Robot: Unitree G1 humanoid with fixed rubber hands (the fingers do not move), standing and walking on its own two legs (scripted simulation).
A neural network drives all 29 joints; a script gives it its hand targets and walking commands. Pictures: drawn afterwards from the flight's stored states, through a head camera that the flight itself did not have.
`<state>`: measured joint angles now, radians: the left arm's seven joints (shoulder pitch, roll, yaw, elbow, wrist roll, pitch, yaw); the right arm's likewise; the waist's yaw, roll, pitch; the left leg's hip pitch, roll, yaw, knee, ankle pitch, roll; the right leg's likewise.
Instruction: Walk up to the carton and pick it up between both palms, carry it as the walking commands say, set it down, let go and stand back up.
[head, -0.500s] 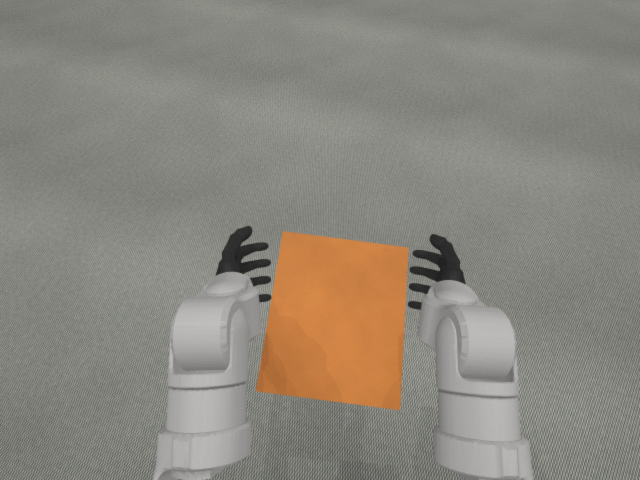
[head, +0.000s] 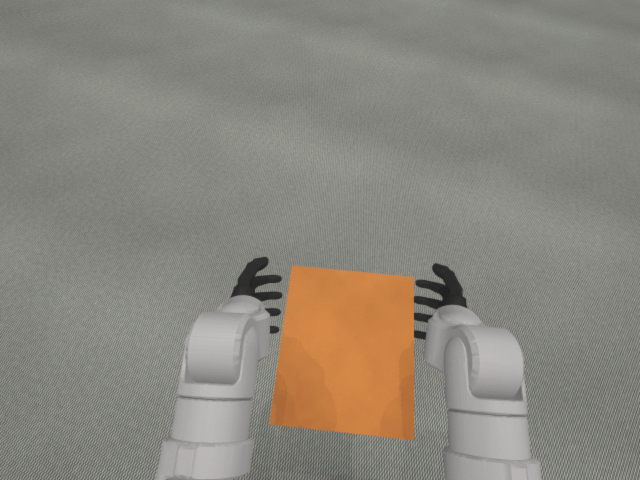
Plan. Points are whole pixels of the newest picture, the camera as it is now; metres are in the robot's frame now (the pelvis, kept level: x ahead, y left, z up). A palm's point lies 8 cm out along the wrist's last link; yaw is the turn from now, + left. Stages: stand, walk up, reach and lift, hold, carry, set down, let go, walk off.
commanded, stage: carry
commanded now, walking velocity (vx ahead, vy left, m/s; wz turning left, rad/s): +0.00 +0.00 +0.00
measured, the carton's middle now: (343, 356) +0.31 -0.01 -0.06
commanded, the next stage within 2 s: none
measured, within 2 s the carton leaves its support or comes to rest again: neither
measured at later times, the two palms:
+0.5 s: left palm (248, 141) +0.61 +0.14 +0.07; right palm (398, 141) +0.61 -0.09 +0.08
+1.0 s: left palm (269, 47) +0.90 +0.14 +0.08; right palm (387, 51) +0.90 -0.10 +0.08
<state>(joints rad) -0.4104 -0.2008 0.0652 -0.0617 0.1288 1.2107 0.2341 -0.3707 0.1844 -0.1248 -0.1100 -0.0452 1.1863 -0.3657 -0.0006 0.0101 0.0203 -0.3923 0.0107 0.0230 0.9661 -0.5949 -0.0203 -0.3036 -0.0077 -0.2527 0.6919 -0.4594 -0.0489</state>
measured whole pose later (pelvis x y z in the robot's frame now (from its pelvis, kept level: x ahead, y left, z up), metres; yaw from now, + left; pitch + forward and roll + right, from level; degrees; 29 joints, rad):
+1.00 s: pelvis +0.59 +0.02 +0.01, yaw +1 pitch +5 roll +1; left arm -0.39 -0.19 0.08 -0.10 0.16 1.19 0.20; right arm -0.35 0.18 -0.09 -0.11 -0.08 1.15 -0.28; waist -0.01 -0.07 -0.03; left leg -0.39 -0.03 0.07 0.77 -0.52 0.00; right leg -0.21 -0.04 -0.16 0.65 -0.52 -0.04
